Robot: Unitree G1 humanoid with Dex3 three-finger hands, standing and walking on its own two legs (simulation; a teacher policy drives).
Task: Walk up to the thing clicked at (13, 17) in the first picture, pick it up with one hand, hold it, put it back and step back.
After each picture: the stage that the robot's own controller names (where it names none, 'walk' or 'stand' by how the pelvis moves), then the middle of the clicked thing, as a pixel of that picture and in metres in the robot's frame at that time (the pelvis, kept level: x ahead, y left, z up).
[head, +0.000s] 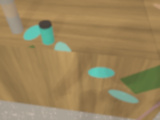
stand; (10, 11) +0.82 +0.40 +0.05
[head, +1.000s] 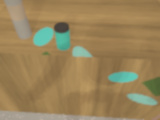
walk; (17, 13) +0.71 +0.29 +0.08
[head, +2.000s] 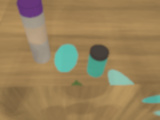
stand; (36, 34) +0.49 +0.18 +0.09
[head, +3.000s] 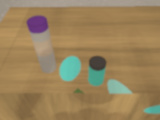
stand; (43, 47) +0.51 +0.18 +0.06
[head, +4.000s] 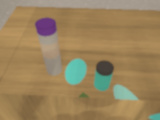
stand; (50, 49) +0.50 +0.15 +0.05
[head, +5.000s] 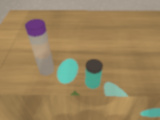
stand; (41, 50) +0.52 +0.19 +0.05
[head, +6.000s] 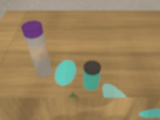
stand; (38, 52) +0.50 +0.20 +0.05
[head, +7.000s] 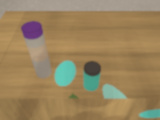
rise first; (38, 52) +0.50 +0.20 +0.05
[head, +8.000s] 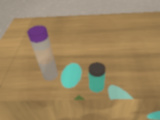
rise first; (44, 55) +0.49 +0.20 +0.05
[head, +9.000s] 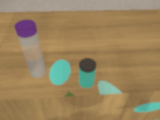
go down; (32, 51) +0.51 +0.19 +0.06
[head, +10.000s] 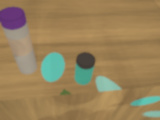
go down; (21, 45) +0.48 +0.20 +0.08
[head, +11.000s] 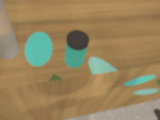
close in; out of the picture +0.49 +0.21 +0.12
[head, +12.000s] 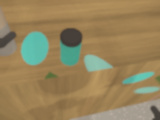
close; out of the picture +0.52 +0.21 +0.13
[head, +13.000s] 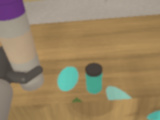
lift; (20, 49) +0.32 +0.17 +0.26
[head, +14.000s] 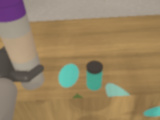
hold; (22, 49) +0.33 +0.18 +0.24
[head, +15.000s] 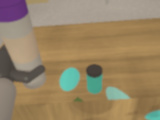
hold; (23, 49) +0.31 +0.16 +0.26
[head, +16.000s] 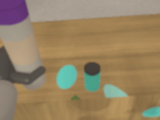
hold; (23, 50) +0.32 +0.16 +0.25
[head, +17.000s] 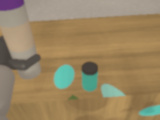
crouch; (19, 39) +0.37 +0.18 +0.25
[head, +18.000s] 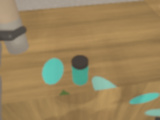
lower; (5, 13) +0.49 +0.20 +0.24
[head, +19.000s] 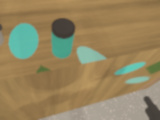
lower; out of the picture +0.54 +0.21 +0.14
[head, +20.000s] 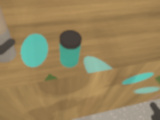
lower; out of the picture +0.51 +0.21 +0.13
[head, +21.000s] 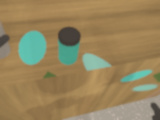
lower; out of the picture +0.52 +0.22 +0.13
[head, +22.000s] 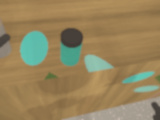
lower; out of the picture +0.52 +0.22 +0.13
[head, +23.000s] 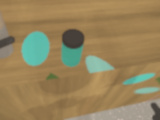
open; out of the picture +0.51 +0.22 +0.12
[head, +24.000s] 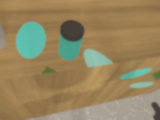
rise; out of the picture +0.51 +0.22 +0.13
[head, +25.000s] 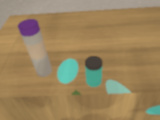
sink last; (37, 51) +0.50 +0.22 +0.08
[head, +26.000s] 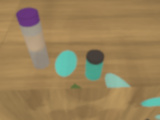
stand; (35, 42) +0.51 +0.20 +0.07
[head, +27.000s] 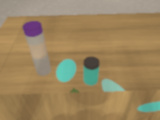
stand; (38, 50) +0.54 +0.21 +0.06
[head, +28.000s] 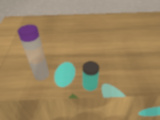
stand; (35, 55) +0.50 +0.21 +0.05
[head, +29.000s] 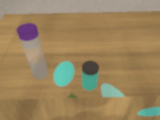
stand; (34, 54) +0.50 +0.21 +0.05
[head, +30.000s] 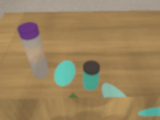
stand; (35, 53) +0.50 +0.21 +0.05
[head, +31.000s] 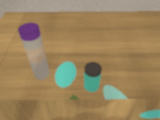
stand; (36, 54) +0.49 +0.21 +0.05
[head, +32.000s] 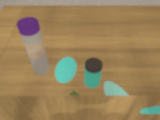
walk; (35, 49) +0.50 +0.21 +0.05
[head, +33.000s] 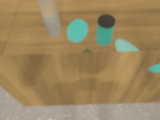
walk; (48, 8) +0.64 +0.16 +0.07
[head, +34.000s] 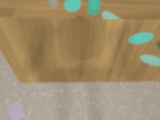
walk; out of the picture +0.90 +0.16 +0.07
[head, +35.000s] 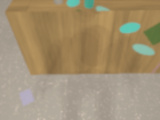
walk; out of the picture +1.14 +0.22 +0.07
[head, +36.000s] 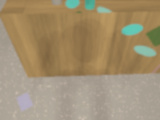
stand; out of the picture +1.07 +0.20 +0.06
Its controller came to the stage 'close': yes
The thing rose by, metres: 0.21
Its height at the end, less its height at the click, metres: +0.00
